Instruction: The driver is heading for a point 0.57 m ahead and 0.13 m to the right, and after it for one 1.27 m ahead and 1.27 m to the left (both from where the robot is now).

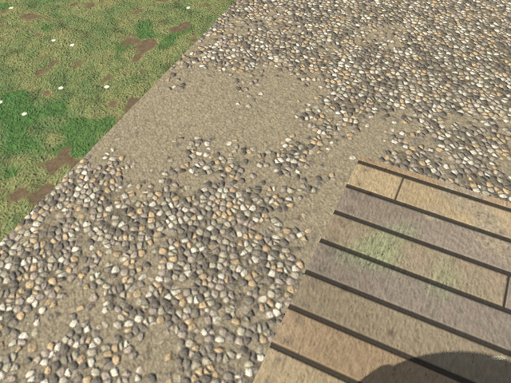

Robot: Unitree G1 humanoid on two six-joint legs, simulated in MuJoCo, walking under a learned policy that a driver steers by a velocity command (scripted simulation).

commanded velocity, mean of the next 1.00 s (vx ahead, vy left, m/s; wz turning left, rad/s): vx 0.50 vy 0.00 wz -0.34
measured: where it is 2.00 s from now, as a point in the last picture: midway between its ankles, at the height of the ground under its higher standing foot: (352, 218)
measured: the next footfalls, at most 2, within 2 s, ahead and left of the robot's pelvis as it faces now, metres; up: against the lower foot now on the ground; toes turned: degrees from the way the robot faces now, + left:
left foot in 0.14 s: +0.25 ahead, +0.11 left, +0.00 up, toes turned -2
right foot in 0.68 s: +0.46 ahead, -0.15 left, +0.00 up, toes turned -28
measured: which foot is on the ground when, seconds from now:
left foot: up 0.00-0.12, down 0.14-0.70, up 0.72-1.00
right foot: down 0.00-0.16, up 0.18-0.66, down 0.68-1.00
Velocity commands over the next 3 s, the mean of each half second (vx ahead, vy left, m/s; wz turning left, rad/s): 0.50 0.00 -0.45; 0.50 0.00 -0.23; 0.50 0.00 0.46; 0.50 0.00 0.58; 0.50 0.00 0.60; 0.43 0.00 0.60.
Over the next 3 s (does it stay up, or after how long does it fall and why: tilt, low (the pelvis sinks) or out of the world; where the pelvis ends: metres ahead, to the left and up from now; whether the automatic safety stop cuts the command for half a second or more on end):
stays up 1.48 0.04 -0.01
